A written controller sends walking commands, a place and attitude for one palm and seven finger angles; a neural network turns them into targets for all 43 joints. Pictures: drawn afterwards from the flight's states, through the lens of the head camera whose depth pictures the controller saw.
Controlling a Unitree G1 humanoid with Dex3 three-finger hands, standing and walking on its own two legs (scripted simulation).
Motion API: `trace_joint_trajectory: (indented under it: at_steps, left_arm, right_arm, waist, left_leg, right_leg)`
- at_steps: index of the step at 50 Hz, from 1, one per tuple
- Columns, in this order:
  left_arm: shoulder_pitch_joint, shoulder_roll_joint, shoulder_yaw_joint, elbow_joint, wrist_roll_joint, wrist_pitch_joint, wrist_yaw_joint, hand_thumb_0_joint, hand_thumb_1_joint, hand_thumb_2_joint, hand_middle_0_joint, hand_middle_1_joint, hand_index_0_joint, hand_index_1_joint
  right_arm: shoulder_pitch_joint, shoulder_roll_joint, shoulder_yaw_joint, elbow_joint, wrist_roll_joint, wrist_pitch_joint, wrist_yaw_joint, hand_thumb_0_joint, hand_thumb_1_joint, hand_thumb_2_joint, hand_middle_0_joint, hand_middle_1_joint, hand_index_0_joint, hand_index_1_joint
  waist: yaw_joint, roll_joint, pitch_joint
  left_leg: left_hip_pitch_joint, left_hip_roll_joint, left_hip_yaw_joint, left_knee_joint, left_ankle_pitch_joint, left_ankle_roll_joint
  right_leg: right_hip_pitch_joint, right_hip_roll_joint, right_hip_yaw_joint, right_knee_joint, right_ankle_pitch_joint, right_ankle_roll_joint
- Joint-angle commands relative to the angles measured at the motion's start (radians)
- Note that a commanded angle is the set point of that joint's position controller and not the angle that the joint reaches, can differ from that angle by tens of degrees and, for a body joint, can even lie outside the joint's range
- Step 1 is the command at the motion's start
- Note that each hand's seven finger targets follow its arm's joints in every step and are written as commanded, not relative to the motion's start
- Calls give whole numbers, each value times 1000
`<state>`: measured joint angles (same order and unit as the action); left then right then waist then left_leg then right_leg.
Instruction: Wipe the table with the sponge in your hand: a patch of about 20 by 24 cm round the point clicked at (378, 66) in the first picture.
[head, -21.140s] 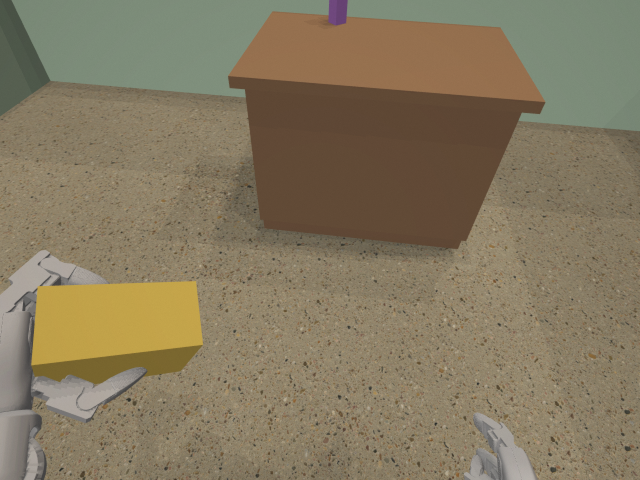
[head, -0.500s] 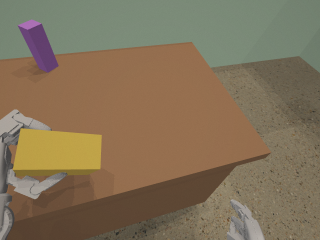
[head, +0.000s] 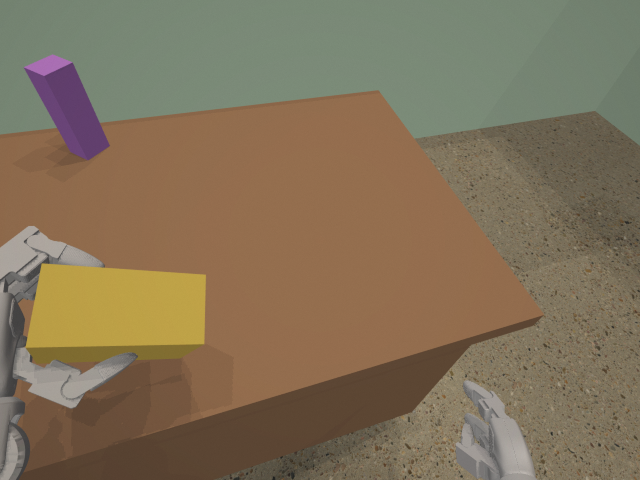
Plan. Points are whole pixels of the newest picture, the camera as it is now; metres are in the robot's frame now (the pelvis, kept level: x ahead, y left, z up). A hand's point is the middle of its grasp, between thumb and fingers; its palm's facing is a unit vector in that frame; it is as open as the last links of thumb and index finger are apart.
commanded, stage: look again from close up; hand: left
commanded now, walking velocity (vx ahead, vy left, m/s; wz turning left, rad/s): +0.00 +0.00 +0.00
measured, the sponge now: (147, 319) +0.24 +0.20 +0.12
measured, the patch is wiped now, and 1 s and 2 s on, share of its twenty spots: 0.00 0.00 0.00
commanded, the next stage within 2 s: come to a stop and stand still in 0.34 s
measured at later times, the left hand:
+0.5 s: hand (81, 330) +0.21 +0.24 +0.15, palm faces +0.35 -0.85 -0.39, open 10.7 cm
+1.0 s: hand (84, 314) +0.22 +0.25 +0.14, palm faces +0.30 -0.84 -0.46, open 10.7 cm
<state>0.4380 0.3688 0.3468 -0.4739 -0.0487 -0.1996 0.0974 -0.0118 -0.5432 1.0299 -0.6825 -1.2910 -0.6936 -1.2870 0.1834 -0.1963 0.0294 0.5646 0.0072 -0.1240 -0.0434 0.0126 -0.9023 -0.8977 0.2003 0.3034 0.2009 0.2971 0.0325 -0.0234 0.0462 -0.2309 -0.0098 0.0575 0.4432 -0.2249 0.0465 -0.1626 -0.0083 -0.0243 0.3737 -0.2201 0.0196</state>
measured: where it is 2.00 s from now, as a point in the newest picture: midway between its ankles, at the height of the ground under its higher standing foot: outside the picture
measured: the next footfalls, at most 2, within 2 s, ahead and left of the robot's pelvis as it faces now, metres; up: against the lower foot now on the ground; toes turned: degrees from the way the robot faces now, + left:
none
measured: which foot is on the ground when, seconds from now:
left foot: down 0.00-1.00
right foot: down 0.00-1.00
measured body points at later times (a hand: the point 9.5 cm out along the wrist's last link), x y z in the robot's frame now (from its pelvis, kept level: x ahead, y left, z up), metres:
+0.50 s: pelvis -0.01 +0.00 +0.00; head +0.01 +0.01 +0.45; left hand +0.18 +0.28 +0.17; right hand +0.17 -0.23 -0.07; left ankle +0.01 +0.08 -0.74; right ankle -0.02 -0.13 -0.74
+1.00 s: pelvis -0.01 +0.00 +0.00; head +0.05 +0.02 +0.44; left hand +0.20 +0.29 +0.17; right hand +0.16 -0.22 -0.09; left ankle +0.01 +0.08 -0.74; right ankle -0.02 -0.13 -0.74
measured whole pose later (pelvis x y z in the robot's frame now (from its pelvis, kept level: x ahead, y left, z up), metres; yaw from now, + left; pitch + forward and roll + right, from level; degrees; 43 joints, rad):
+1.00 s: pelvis -0.01 +0.00 +0.00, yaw -1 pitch +0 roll -1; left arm 0.43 0.41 0.39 -0.46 -0.04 -0.23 0.06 -0.01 -0.55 1.03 -0.69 -1.29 -0.70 -1.28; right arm 0.22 -0.20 0.03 0.57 0.01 -0.15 -0.02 0.01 -0.90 -0.90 0.20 0.30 0.20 0.30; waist 0.03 -0.03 0.12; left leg -0.25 -0.01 0.08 0.47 -0.24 0.05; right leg -0.20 -0.01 -0.01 0.43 -0.24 0.02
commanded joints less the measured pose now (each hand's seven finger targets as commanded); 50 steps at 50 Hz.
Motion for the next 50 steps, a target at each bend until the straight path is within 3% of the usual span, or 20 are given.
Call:
trace_joint_trajectory:
  at_steps: [1,7,13,14,18,19,26,27,28,29,31,33,37,38,39,43,44,45,49,50]
  left_arm:
    - [-89,162,101,-229,-12,-71,26,0,100,1300,-1200,-1600,-1200,-1600]
    - [-64,163,112,-187,-16,-64,26,0,100,1300,-1200,-1600,-1200,-1600]
    - [-97,180,121,-211,-7,-63,31,0,100,1300,-1200,-1600,-1200,-1600]
    - [-86,154,97,-188,-12,-67,27,0,100,1300,-1200,-1600,-1200,-1600]
    - [-80,189,132,-229,-6,-67,34,0,100,1300,-1200,-1600,-1200,-1600]
    - [-62,157,105,-197,-13,-69,27,0,100,1300,-1200,-1600,-1200,-1600]
    - [-71,160,103,-201,-11,-64,27,0,100,1300,-1200,-1600,-1200,-1600]
    - [-1100,959,675,-439,161,-162,22,0,100,1300,-1200,-1600,-1200,-1600]
    - [-795,530,421,-46,64,-113,12,0,100,1300,-1200,-1600,-1200,-1600]
    - [-534,306,237,58,43,-103,-23,0,100,1300,-1200,-1600,-1200,-1600]
    - [-247,169,113,-30,4,-104,-40,0,100,1300,-1200,-1600,-1200,-1600]
    - [-39,83,48,-100,-10,-89,-43,0,100,1300,-1200,-1600,-1200,-1600]
    - [-37,213,159,-138,-6,-85,-22,0,100,1300,-1200,-1600,-1200,-1600]
    - [-57,266,224,-151,-1,-84,-7,0,100,1300,-1200,-1600,-1200,-1600]
    - [-61,229,199,-129,-8,-91,-13,0,100,1300,-1200,-1600,-1200,-1600]
    - [-142,291,251,-243,-8,-117,-4,0,100,1300,-1200,-1600,-1200,-1600]
    - [-123,238,206,-229,-15,-122,-10,0,100,1300,-1200,-1600,-1200,-1600]
    - [-123,248,202,-264,-15,-123,-10,0,100,1300,-1200,-1600,-1200,-1600]
    - [-79,181,145,-263,-8,-116,-7,0,100,1300,-1200,-1600,-1200,-1600]
    - [-84,197,149,-291,-5,-115,-6,0,100,1300,-1200,-1600,-1200,-1600]
  right_arm:
    - [-71,-132,-59,-154,3,-56,-13,0,-900,-900,200,300,200,300]
    - [-70,-131,-61,-154,6,-48,-15,0,-900,-900,200,300,200,300]
    - [-93,-134,-59,-151,9,-51,-17,0,-900,-900,200,300,200,300]
    - [-79,-135,-56,-144,2,-47,-16,0,-900,-900,200,300,200,300]
    - [-89,-135,-62,-149,10,-55,-16,0,-900,-900,200,300,200,300]
    - [-76,-135,-57,-144,2,-51,-16,0,-900,-900,200,300,200,300]
    - [-69,-138,-67,-144,6,-54,-16,0,-900,-900,200,300,200,300]
    - [46,-162,-65,-128,-53,-85,1,0,-900,-900,200,300,200,300]
    - [-67,-103,-68,-68,3,-58,5,0,-900,-900,200,300,200,300]
    - [-14,-129,-91,-99,-21,-69,23,0,-900,-900,200,300,200,300]
    - [-25,-139,-92,-142,15,-75,53,0,-900,-900,200,300,200,300]
    - [-54,-125,-85,-159,31,-76,78,0,-900,-900,200,300,200,300]
    - [-64,-136,-74,-168,20,-74,54,0,-900,-900,200,300,200,300]
    - [-87,-139,-70,-164,25,-69,43,0,-900,-900,200,300,200,300]
    - [-71,-131,-65,-169,17,-64,33,0,-900,-900,200,300,200,300]
    - [-79,-124,-54,-172,16,-76,11,0,-900,-900,200,300,200,300]
    - [-60,-121,-52,-169,9,-76,9,0,-900,-900,200,300,200,300]
    - [-50,-119,-52,-175,11,-82,10,0,-900,-900,200,300,200,300]
    - [-40,-130,-53,-154,5,-97,17,0,-900,-900,200,300,200,300]
    - [-34,-134,-59,-154,6,-99,19,0,-900,-900,200,300,200,300]
  waist:
    - [-12,97,-192]
    - [-13,53,-164]
    - [-15,84,-140]
    - [-15,82,-142]
    - [-13,91,-161]
    - [-14,88,-153]
    - [-16,81,-161]
    - [0,-33,1]
    - [-5,211,-89]
    - [2,270,-172]
    - [11,216,-215]
    - [19,121,-222]
    - [7,-85,-124]
    - [7,-43,-130]
    - [2,-46,-125]
    - [-3,104,-158]
    - [-2,118,-172]
    - [-4,141,-189]
    - [0,124,-234]
    - [-6,136,-238]
  left_leg:
    - [79,94,-102,-79,232,-43]
    - [50,85,-101,-85,140,-33]
    - [43,78,-96,-100,70,-33]
    - [25,76,-99,-109,59,-27]
    - [49,80,-101,-100,77,-31]
    - [31,78,-103,-111,72,-27]
    - [40,87,-110,-104,101,-29]
    - [-114,121,-68,37,104,-13]
    - [79,143,-94,14,148,-37]
    - [132,112,-96,-43,118,-56]
    - [133,96,-75,-42,119,-23]
    - [127,103,-68,-61,117,-17]
    - [24,102,-84,-86,-9,-28]
    - [40,100,-78,-96,-5,-30]
    - [19,101,-90,-103,-15,-24]
    - [70,97,-87,-76,94,-26]
    - [68,98,-89,-70,122,-20]
    - [92,95,-83,-51,178,-20]
    - [156,101,-80,-18,341,-27]
    - [164,104,-84,-12,381,-31]
  right_leg:
    - [57,-41,51,-20,245,-33]
    - [48,-48,67,-53,208,-32]
    - [16,-41,72,-68,145,-34]
    - [29,-36,55,-70,132,-31]
    - [30,-38,69,-56,150,-35]
    - [36,-34,55,-61,144,-31]
    - [45,-40,63,-51,166,-33]
    - [-140,-88,106,-92,134,-19]
    - [-203,-141,64,11,28,-102]
    - [-114,-59,76,65,75,-106]
    - [-44,-51,99,48,130,-55]
    - [-17,-45,85,46,148,-45]
    - [-21,-52,83,-15,63,-37]
    - [-33,-46,80,-6,44,-38]
    - [-23,-50,66,-11,41,-37]
    - [-8,-53,81,26,139,-46]
    - [8,-54,63,23,162,-45]
    - [20,-55,70,31,208,-46]
    - [20,-47,51,34,278,-43]
    - [29,-46,53,43,299,-43]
